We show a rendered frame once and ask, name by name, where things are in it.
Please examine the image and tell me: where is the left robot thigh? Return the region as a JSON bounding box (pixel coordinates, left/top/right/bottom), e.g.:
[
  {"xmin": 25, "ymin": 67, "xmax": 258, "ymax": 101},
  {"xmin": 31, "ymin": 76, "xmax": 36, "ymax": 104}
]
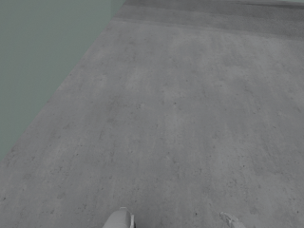
[{"xmin": 103, "ymin": 210, "xmax": 135, "ymax": 228}]

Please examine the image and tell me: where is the robot right hand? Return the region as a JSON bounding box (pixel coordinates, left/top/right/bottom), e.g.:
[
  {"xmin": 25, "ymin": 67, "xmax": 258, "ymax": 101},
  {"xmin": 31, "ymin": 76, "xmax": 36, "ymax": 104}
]
[{"xmin": 219, "ymin": 212, "xmax": 246, "ymax": 228}]

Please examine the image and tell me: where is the left robot shin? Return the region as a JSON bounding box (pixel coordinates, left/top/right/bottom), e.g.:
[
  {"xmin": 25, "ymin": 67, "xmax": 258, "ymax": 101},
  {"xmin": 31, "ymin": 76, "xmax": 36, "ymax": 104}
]
[{"xmin": 119, "ymin": 207, "xmax": 129, "ymax": 212}]

